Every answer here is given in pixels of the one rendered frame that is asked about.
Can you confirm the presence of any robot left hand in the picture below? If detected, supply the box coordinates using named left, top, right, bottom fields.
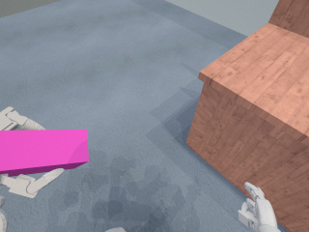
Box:
left=0, top=106, right=65, bottom=198

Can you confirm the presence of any table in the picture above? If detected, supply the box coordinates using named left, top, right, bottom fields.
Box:
left=186, top=0, right=309, bottom=232

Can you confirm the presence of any robot right hand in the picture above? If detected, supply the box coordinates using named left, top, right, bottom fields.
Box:
left=238, top=182, right=278, bottom=232

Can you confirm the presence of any sponge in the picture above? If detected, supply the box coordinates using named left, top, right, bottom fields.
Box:
left=0, top=130, right=89, bottom=177

